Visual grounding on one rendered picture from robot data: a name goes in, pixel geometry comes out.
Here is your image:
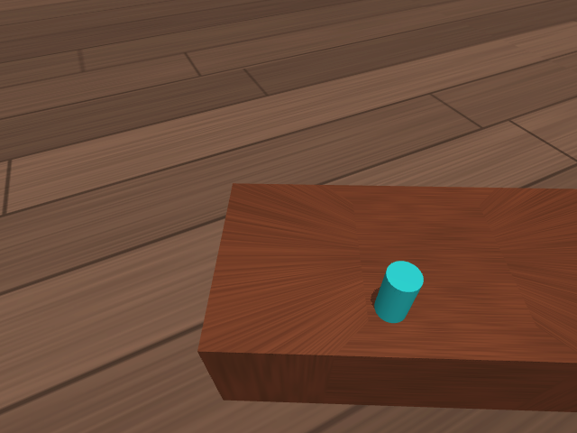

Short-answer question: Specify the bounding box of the can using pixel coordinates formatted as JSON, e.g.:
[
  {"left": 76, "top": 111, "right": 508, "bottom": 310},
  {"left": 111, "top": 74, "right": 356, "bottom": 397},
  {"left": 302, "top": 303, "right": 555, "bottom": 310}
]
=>
[{"left": 374, "top": 261, "right": 424, "bottom": 323}]

